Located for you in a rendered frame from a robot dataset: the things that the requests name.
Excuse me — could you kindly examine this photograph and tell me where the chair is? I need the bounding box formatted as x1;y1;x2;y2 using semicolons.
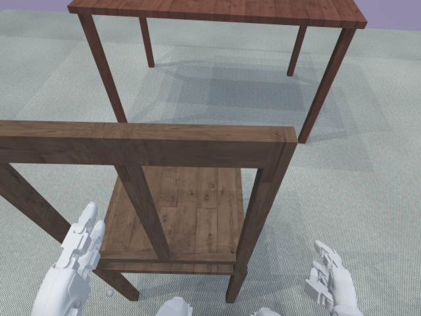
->
0;120;298;303

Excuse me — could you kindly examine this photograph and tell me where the table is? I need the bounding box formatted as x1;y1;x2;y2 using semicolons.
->
67;0;368;144

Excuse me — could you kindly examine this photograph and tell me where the robot left thigh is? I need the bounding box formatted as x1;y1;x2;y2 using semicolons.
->
155;300;193;316

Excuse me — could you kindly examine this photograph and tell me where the right robot hand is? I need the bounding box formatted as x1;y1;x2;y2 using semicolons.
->
305;240;358;314

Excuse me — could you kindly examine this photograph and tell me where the left robot hand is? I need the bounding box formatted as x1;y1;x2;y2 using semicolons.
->
30;201;105;316

